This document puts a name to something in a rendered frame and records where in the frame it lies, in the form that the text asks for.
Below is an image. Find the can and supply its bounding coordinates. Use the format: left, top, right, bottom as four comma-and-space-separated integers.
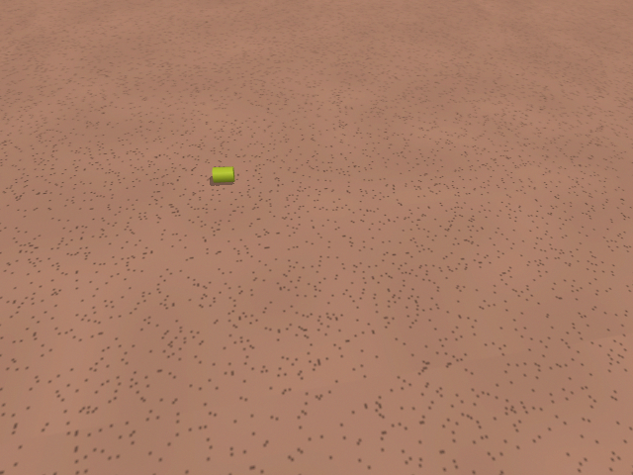
213, 166, 234, 183

